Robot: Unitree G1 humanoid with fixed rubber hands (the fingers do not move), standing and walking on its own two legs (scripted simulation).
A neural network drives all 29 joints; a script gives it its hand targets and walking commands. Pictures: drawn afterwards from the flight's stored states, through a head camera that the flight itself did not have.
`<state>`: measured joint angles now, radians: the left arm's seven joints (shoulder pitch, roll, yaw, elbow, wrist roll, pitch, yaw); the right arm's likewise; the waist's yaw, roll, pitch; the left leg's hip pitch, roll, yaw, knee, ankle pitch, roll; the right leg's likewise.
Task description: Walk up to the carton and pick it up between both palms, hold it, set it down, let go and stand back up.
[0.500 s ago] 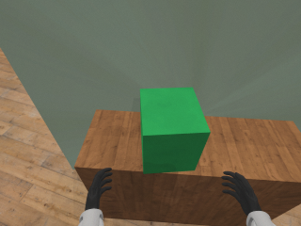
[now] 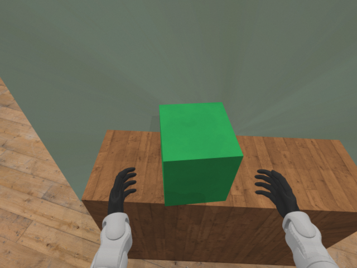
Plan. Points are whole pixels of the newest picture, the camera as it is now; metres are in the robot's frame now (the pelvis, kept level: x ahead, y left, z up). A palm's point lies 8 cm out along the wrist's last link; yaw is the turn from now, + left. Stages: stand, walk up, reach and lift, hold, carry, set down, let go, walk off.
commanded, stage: reach and lift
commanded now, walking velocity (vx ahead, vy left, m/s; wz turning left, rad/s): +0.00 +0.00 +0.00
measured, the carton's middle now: (193, 154) +0.44 +0.00 -0.03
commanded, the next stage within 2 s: none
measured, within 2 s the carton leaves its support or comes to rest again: neither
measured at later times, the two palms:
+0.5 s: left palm (117, 169) +0.31 +0.18 +0.07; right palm (280, 167) +0.33 -0.20 +0.07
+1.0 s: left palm (114, 134) +0.36 +0.18 +0.12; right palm (277, 126) +0.41 -0.19 +0.12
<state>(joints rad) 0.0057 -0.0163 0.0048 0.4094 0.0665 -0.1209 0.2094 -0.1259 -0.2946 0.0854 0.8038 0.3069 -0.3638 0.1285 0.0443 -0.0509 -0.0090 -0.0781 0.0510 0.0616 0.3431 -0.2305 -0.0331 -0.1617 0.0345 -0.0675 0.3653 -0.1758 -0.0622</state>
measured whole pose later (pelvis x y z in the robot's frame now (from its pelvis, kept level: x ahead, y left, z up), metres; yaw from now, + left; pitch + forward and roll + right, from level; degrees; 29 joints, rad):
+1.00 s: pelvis -0.01 +0.01 +0.00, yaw -1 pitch +4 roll +0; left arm -0.57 0.02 0.13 0.33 0.00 0.47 0.22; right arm -0.74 -0.40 0.03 0.88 0.30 0.11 0.11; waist 0.07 -0.01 -0.04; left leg -0.18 0.05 0.08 0.31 -0.19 -0.02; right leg -0.25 0.04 -0.05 0.29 -0.11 -0.05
